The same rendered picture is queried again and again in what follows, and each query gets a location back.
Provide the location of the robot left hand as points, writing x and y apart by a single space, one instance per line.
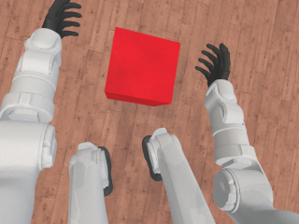
54 20

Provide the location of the left robot forearm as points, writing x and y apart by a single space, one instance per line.
35 80

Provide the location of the left robot upper arm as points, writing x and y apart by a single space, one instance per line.
26 148

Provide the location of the right robot upper arm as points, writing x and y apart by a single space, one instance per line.
246 196

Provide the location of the carton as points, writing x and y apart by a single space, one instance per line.
142 68

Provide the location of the right robot foot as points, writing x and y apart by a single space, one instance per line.
156 177

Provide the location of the right robot forearm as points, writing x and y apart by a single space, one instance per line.
226 117

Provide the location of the robot right shin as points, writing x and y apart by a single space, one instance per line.
161 131

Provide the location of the robot right hand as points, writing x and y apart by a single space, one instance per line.
220 69

